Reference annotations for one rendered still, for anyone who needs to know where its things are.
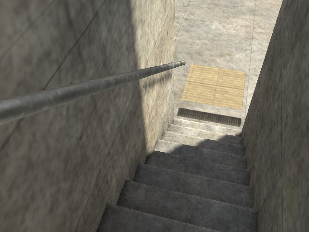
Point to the stairs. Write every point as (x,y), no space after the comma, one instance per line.
(194,180)

